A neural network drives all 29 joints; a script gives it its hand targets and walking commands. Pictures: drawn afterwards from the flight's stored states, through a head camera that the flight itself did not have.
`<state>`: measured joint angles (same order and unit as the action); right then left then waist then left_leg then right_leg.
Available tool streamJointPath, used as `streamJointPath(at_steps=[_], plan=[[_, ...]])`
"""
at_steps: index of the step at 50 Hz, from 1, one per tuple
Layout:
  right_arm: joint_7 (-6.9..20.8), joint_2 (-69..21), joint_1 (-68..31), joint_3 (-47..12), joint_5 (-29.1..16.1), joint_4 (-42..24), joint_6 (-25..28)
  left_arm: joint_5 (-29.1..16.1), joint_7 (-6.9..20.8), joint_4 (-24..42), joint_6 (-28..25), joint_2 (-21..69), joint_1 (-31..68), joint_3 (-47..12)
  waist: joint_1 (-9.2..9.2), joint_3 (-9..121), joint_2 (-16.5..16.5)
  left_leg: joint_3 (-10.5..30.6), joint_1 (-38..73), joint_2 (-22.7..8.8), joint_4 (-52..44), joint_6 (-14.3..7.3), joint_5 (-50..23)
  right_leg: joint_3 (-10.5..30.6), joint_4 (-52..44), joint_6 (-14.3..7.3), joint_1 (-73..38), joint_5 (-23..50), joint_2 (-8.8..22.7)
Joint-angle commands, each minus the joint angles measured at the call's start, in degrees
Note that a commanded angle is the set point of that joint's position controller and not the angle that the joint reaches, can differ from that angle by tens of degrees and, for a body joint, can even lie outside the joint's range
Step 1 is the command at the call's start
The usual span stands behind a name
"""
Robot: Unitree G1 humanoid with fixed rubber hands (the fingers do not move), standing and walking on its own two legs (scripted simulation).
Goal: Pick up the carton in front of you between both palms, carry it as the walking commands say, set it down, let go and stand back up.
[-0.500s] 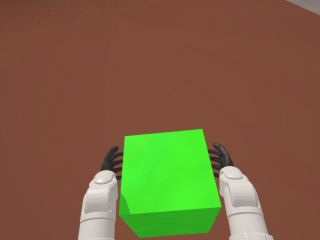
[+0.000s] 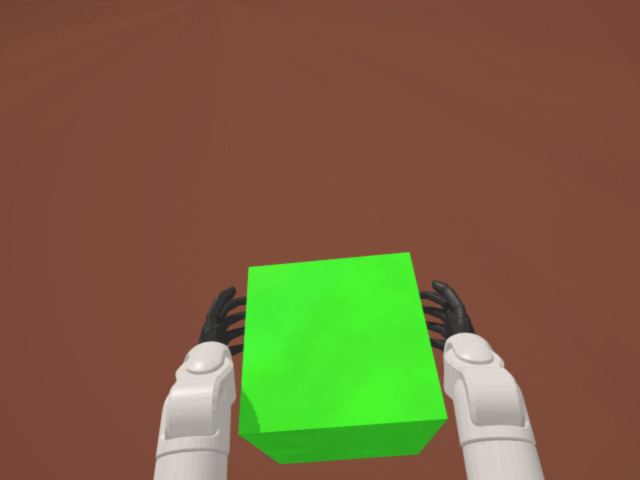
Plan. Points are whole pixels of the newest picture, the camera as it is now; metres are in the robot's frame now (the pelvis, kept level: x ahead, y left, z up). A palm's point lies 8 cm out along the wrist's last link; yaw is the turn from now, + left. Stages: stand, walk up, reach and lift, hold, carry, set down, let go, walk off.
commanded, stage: carry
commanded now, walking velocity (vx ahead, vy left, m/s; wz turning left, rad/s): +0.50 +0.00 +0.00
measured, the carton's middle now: (339, 367) +0.29 +0.00 -0.06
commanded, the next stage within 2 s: none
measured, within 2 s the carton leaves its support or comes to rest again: neither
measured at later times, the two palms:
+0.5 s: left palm (222, 225) +0.51 +0.18 +0.02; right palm (405, 222) +0.50 -0.12 +0.02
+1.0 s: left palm (230, 198) +0.57 +0.17 +0.02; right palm (401, 195) +0.56 -0.12 +0.01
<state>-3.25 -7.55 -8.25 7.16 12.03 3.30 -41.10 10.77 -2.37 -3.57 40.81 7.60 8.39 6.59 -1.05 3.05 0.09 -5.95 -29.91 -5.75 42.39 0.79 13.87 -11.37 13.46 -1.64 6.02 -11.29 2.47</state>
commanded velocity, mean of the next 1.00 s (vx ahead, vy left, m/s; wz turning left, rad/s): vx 0.02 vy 0.00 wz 0.00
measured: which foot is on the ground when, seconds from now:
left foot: up 0.00-0.16, down 0.18-1.00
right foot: down 0.00-0.20, up 0.22-0.48, down 0.50-1.00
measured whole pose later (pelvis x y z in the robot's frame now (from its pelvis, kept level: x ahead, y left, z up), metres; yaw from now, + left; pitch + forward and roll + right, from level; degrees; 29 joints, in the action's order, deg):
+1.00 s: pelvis +0.28 +0.03 -0.02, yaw -1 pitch +3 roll +0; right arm -3.1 -7.8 -10.4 8.1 12.9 7.0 -41.8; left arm 12.8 -1.6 -6.4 41.9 7.9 10.5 8.1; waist 0.0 4.8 -0.3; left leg -11.3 -11.6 -4.3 30.3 0.4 21.4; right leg -10.7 31.5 -0.2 16.8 -17.4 4.2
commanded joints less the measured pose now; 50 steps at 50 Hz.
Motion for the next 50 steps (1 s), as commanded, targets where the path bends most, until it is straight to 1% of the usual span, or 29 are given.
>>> streamJointPath(at_steps=[1,3,6,7,8,9,10,11,12,13,14,15,16,17,20,21,22,23,24,25,26,27,28,29,31,36,39,44,50], plan=[[12.8,-50.5,-26.2,-36.2,-15.3,-7.3,1.7,-14.3,13.3,6.0,-1.4,49.4,24.4,-34.1,0.00,11.6,8.2,-2.4,-2.2,0.2,-7.0,0.5,-5.8,8.2,-6.3,-5.3,-10.5,6.8,13.2],[12.5,-48.5,-24.6,-35.2,-14.7,-6.8,0.6,-12.6,12.8,4.7,-0.4,47.3,21.6,-32.1,-0.21,10.5,9.0,-4.0,-0.8,1.0,-10.5,0.3,-7.7,6.1,-4.8,-4.8,-10.6,9.8,12.5],[12.6,-46.2,-24.5,-32.8,-13.9,-4.9,-0.1,-10.2,12.2,3.1,0.4,45.5,19.6,-29.2,-0.29,9.5,9.5,-6.9,4.9,2.9,-15.9,-0.2,-9.9,2.6,2.9,-2.0,-10.4,21.3,11.2],[12.7,-46.3,-23.8,-31.9,-13.6,-3.6,-0.2,-9.9,12.0,2.6,0.4,45.4,19.7,-28.7,0.50,10.6,7.8,-9.3,11.7,4.6,-20.2,-0.3,-13.4,-0.1,9.4,-0.4,-8.3,25.7,9.5],[12.8,-46.7,-23.2,-31.2,-13.4,-2.4,-0.2,-9.7,12.0,2.5,0.5,45.6,19.6,-28.5,0.93,13.1,5.8,-10.2,22.1,5.0,-21.1,-0.7,-15.1,-2.0,16.5,1.3,-3.1,27.5,7.9],[13.1,-47.4,-22.2,-30.7,-13.1,-0.9,-0.2,-9.6,12.1,2.4,0.5,45.5,20.1,-28.4,1.88,16.4,1.5,-2.5,33.0,-2.1,-20.6,-1.6,-22.5,-1.9,26.2,3.9,5.1,15.5,6.3],[13.5,-47.0,-20.8,-29.1,-12.0,0.2,-0.1,-10.0,12.2,2.4,0.7,46.3,21.2,-28.9,2.58,21.6,-10.5,15.9,46.2,-16.0,-19.2,-9.7,-35.2,-0.2,41.0,6.1,19.3,-1.1,1.3],[13.9,-48.9,-19.9,-28.3,-12.3,1.5,0.3,-10.1,12.6,2.0,0.7,47.2,21.2,-29.4,2.61,21.7,-16.3,21.9,46.4,-19.5,-22.4,-13.9,-43.8,4.0,49.0,5.6,25.6,-20.4,-1.4],[14.1,-50.3,-19.6,-29.2,-13.4,1.1,1.1,-10.8,13.1,1.8,0.1,49.2,21.3,-31.4,2.43,21.4,-12.3,18.0,43.0,-19.4,-23.0,-13.9,-46.4,8.0,52.0,4.4,25.5,-22.4,0.5],[14.3,-51.9,-20.0,-29.9,-14.1,1.1,2.0,-11.6,13.4,2.3,-0.9,50.6,22.7,-32.9,2.33,21.4,-8.6,14.0,40.4,-17.8,-23.1,-12.3,-45.3,9.7,49.5,3.3,24.7,-21.5,2.5],[14.5,-53.0,-21.3,-30.5,-14.4,0.0,3.0,-12.1,13.6,2.7,-1.8,51.9,23.9,-33.7,2.04,20.2,-6.5,10.3,37.3,-16.2,-24.1,-10.3,-42.9,10.3,43.6,2.9,23.1,-18.9,4.1],[14.8,-53.6,-22.7,-31.3,-15.0,-1.2,4.0,-12.4,13.7,3.0,-2.7,53.0,23.8,-34.3,1.85,19.6,-6.1,6.3,34.6,-14.1,-25.7,-8.5,-39.9,9.6,36.0,3.0,20.1,-16.3,4.2],[15.0,-53.8,-24.2,-32.2,-15.6,-1.8,5.0,-12.7,13.5,3.2,-3.7,53.6,24.1,-34.9,1.86,19.8,-6.9,3.4,33.2,-12.4,-25.7,-7.9,-39.4,8.0,31.1,3.2,17.0,-14.2,3.1],[15.2,-53.7,-25.1,-33.1,-16.1,-2.3,5.8,-13.0,13.2,3.5,-4.4,54.0,23.9,-35.8,1.85,20.6,-7.4,1.8,32.6,-11.7,-25.4,-7.9,-39.3,6.9,27.5,3.2,14.5,-13.1,2.2],[15.2,-53.5,-25.3,-35.0,-16.7,-4.0,6.7,-13.3,12.5,5.5,-5.1,53.9,22.7,-37.5,2.02,21.8,-8.9,-0.8,31.8,-10.6,-23.9,-7.9,-35.8,4.0,19.0,3.0,10.6,-6.3,1.1],[15.1,-53.1,-25.5,-35.4,-16.8,-4.8,6.4,-13.3,12.3,6.6,-4.8,53.5,22.8,-37.6,1.98,21.7,-9.1,-1.6,30.8,-10.0,-23.2,-7.6,-32.4,3.1,16.2,3.0,8.9,-2.2,1.2],[15.0,-52.5,-25.8,-35.9,-16.9,-5.8,5.8,-13.5,12.1,7.8,-4.3,53.0,22.9,-37.8,1.62,21.3,-8.4,-2.7,28.5,-9.0,-22.2,-6.7,-27.0,2.2,11.9,3.1,5.6,4.5,1.6],[14.7,-51.6,-25.7,-36.0,-16.7,-6.5,5.0,-13.4,12.1,8.6,-3.4,52.1,23.1,-37.4,1.47,20.4,-7.4,-3.1,26.0,-7.6,-21.3,-5.2,-19.8,1.9,7.3,3.1,2.4,10.2,2.2],[14.4,-50.7,-25.1,-35.6,-16.1,-6.5,3.9,-13.1,12.1,8.4,-2.5,50.9,22.9,-36.5,1.44,19.9,-6.1,-3.1,22.6,-6.8,-20.3,-3.9,-13.7,3.1,6.4,3.0,-1.6,12.2,4.6],[14.1,-49.7,-23.9,-34.6,-15.1,-5.9,2.9,-12.6,12.2,7.6,-1.5,49.5,22.7,-35.0,1.59,19.5,-3.1,-3.3,18.7,-5.9,-18.5,-2.5,-7.1,6.5,7.1,2.7,-5.1,18.9,9.1],[14.0,-49.0,-23.6,-34.0,-14.5,-5.1,1.9,-11.3,12.3,5.7,-0.8,48.9,22.3,-33.1,1.77,18.7,1.9,-1.9,18.9,-2.9,-19.9,-1.0,-4.0,9.0,9.8,1.1,-2.6,22.2,11.5],[14.0,-48.0,-23.9,-32.6,-13.9,-4.1,1.1,-10.6,12.5,3.3,-0.5,48.3,21.2,-31.1,1.44,17.3,4.4,-1.3,21.5,-3.1,-19.6,-0.6,-4.9,9.0,9.9,0.6,-0.1,21.9,11.0],[14.0,-47.2,-24.3,-31.4,-12.9,-2.4,0.7,-9.8,12.7,0.5,-0.4,47.8,20.2,-29.0,1.40,15.8,5.1,-1.3,22.2,-3.8,-18.4,-0.4,-9.3,8.0,10.5,0.8,1.2,24.7,10.3],[14.0,-47.1,-24.7,-30.6,-12.4,-1.4,0.6,-9.1,12.9,-1.4,-0.4,47.6,19.6,-27.4,1.37,15.7,4.5,-1.3,22.7,-4.1,-17.0,-0.1,-14.2,7.5,11.4,0.9,1.1,27.9,9.9],[14.2,-47.8,-25.5,-29.7,-12.0,0.6,0.6,-8.6,13.2,-3.8,-0.5,48.1,20.1,-25.4,1.29,16.3,3.8,-1.5,22.8,-4.2,-15.3,0.2,-19.6,6.9,13.1,1.0,0.6,32.8,9.3],[14.9,-51.1,-26.8,-29.1,-12.5,3.1,1.0,-9.8,14.1,-4.9,-0.9,51.4,23.7,-26.2,1.16,17.9,1.5,-2.0,23.0,-3.7,-13.3,0.6,-25.7,6.4,16.2,0.7,-0.1,38.2,8.7],[15.1,-52.5,-27.1,-29.9,-13.3,2.3,1.3,-10.9,14.2,-3.2,-1.2,52.8,25.3,-28.1,1.12,19.2,0.5,-2.0,24.0,-3.6,-12.7,0.6,-28.3,6.2,17.4,0.7,0.0,38.0,8.3],[15.0,-52.9,-27.2,-31.8,-14.5,-0.4,1.6,-12.2,14.0,-0.3,-1.2,53.4,25.5,-30.6,1.13,20.5,-0.3,-1.8,25.2,-4.0,-12.3,0.3,-30.5,5.5,18.3,1.0,0.4,34.4,7.7],[14.7,-51.7,-26.7,-32.5,-14.8,-1.8,1.5,-12.0,13.6,0.8,-1.0,52.3,24.4,-30.9,1.16,20.2,-0.4,-1.4,24.3,-4.3,-12.6,-0.3,-26.7,5.3,18.1,0.9,1.0,28.4,7.6]])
